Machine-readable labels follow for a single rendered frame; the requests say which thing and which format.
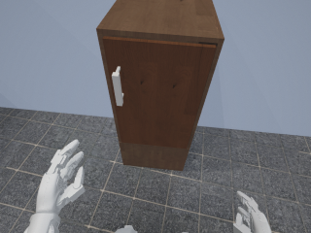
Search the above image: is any left robot forearm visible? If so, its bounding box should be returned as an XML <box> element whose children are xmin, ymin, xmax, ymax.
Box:
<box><xmin>23</xmin><ymin>212</ymin><xmax>61</xmax><ymax>233</ymax></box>

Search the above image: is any handle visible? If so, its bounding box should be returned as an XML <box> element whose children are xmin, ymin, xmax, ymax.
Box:
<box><xmin>112</xmin><ymin>66</ymin><xmax>124</xmax><ymax>107</ymax></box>

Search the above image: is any cupboard door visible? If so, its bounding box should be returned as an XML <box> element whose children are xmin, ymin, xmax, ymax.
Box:
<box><xmin>102</xmin><ymin>36</ymin><xmax>217</xmax><ymax>149</ymax></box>

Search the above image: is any robot left shin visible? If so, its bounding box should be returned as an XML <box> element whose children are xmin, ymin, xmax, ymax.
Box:
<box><xmin>124</xmin><ymin>225</ymin><xmax>134</xmax><ymax>230</ymax></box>

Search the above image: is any left robot hand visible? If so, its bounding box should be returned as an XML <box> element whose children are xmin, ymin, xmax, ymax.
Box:
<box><xmin>35</xmin><ymin>139</ymin><xmax>86</xmax><ymax>215</ymax></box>

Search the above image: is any right robot hand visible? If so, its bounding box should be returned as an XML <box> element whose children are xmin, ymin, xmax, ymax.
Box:
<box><xmin>233</xmin><ymin>190</ymin><xmax>272</xmax><ymax>233</ymax></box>

